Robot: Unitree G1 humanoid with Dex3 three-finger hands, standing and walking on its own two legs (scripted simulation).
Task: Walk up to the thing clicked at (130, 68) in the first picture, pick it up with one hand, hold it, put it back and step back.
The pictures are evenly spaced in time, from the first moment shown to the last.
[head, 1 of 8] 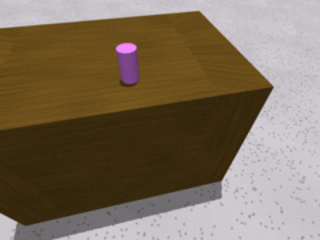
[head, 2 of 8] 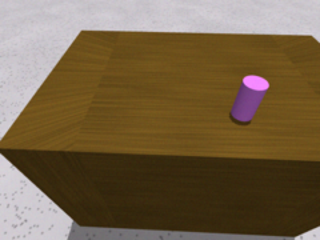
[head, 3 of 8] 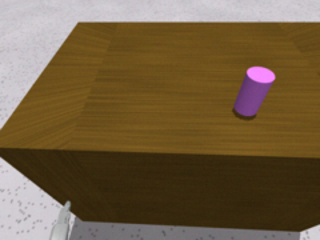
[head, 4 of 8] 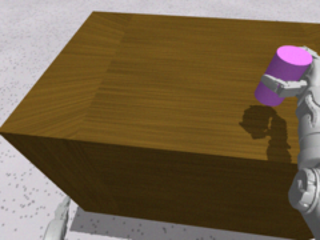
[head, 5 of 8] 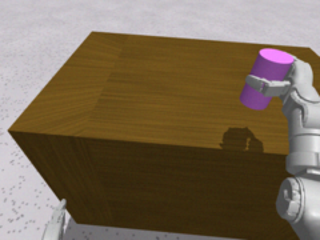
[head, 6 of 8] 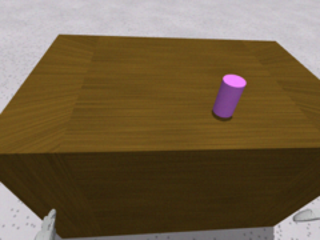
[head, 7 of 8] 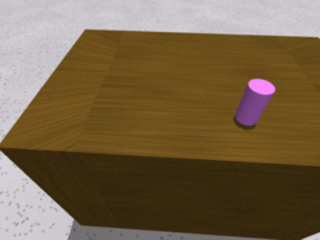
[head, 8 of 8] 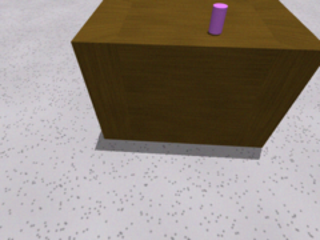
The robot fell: no
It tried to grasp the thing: yes
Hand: right
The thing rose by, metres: 0.22
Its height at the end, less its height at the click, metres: +0.00
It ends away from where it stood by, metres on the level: 0.01
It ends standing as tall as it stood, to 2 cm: yes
